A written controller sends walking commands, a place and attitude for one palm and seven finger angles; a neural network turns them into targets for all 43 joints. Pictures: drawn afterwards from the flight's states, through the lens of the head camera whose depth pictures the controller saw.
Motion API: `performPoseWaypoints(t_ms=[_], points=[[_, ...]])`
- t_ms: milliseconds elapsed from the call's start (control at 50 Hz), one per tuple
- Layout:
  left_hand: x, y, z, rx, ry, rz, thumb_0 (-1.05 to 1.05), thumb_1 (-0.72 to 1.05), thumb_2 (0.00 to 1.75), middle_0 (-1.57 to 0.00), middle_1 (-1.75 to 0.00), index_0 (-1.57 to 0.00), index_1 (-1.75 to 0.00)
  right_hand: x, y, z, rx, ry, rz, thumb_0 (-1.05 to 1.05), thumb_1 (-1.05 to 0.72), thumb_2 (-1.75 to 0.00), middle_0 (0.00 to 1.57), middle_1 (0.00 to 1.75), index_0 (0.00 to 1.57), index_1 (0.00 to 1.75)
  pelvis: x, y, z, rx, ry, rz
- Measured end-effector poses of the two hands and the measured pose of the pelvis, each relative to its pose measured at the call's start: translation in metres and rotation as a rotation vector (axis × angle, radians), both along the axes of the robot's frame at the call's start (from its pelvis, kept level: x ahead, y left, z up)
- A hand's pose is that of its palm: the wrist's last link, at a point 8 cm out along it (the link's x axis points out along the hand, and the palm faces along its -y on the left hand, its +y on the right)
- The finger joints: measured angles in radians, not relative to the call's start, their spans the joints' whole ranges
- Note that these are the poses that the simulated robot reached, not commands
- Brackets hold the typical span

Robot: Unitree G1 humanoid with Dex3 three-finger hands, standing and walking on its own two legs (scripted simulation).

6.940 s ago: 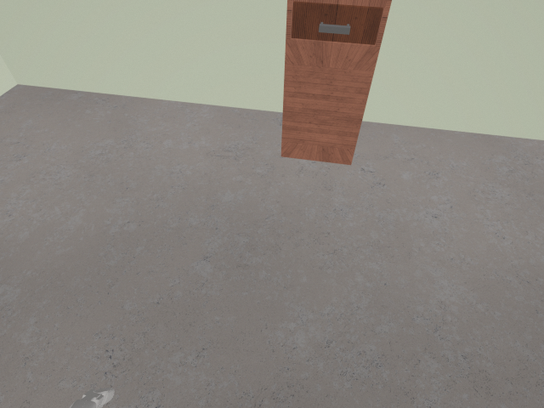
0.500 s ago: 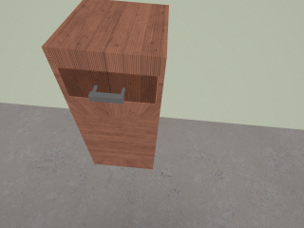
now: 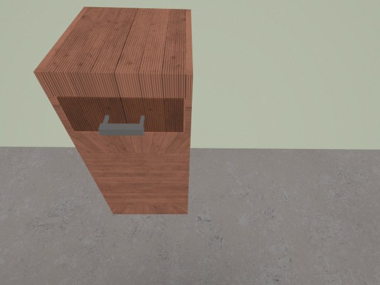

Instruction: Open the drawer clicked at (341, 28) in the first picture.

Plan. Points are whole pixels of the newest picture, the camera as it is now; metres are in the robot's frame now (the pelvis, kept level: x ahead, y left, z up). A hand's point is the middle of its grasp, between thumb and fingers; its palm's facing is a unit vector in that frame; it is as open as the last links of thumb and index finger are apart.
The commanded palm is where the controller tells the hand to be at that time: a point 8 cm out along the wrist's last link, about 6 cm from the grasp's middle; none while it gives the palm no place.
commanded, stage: look again from close up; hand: left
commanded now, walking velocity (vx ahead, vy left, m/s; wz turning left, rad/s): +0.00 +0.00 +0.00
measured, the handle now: (123, 124) +0.55 +0.22 -0.02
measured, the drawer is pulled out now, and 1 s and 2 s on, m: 0.00 0.00 0.00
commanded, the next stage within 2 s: shuffle to correct the standing spot in 0.40 s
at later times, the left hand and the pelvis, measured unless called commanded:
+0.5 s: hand out of the picture -0.05 +0.19 -0.17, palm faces +0.02 -0.98 -0.19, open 7.4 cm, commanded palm none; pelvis -0.05 +0.01 +0.00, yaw +0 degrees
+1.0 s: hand out of the picture -0.10 +0.16 -0.18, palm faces +0.14 -0.98 -0.14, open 7.4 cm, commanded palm none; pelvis -0.01 +0.01 -0.01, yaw +2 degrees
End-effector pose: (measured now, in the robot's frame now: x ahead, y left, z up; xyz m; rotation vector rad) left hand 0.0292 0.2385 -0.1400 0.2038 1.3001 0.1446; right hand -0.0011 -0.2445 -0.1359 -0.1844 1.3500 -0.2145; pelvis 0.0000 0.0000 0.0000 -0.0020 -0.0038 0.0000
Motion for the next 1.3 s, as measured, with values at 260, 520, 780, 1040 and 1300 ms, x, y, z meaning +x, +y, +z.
performPoseWaypoints(t_ms=[260,520,780,1040,1300], points=[[-0.01,0.01,0.001,-0.004,-0.09,-0.003,0.0,0.9,0.9,-0.2,-0.3,-0.19,-0.3,-0.001,0.014,0.001,0.016,-0.105,0.017,0.0,-0.91,-0.89,0.2,0.3,0.2,0.3,-0.026,0.008,-0.002,-0.006,-0.049,-0.005],[-0.089,-0.002,-0.004,-0.046,0.049,0.042,0.0,0.9,0.9,-0.2,-0.3,-0.2,-0.3,-0.036,0.03,0.001,0.053,-0.052,0.02,0.0,-0.92,-0.89,0.2,0.3,0.2,0.3,-0.052,0.014,0.002,-0.003,-0.04,0.0],[-0.145,-0.02,0.002,-0.067,0.196,0.123,0.0,0.9,0.9,-0.19,-0.3,-0.19,-0.3,-0.074,0.025,-0.005,0.068,0.083,-0.021,0.0,-0.91,-0.89,0.2,0.3,0.2,0.3,-0.046,0.006,0.004,-0.005,-0.019,0.012],[-0.117,-0.027,-0.016,-0.117,0.225,0.162,0.0,0.9,0.9,-0.2,-0.3,-0.19,-0.3,-0.016,0.036,-0.01,0.047,-0.018,-0.01,0.0,-0.91,-0.89,0.19,0.3,0.2,0.3,-0.007,0.018,-0.008,-0.006,-0.009,0.015],[0.064,-0.004,0.006,0.02,-0.009,0.027,0.03,0.94,0.9,-0.19,-0.3,-0.19,-0.3,-0.007,0.05,-0.015,0.145,0.145,-0.092,0.0,-0.91,-0.89,0.2,0.3,0.2,0.3,0.063,-0.006,-0.002,0.028,0.006,-0.007]])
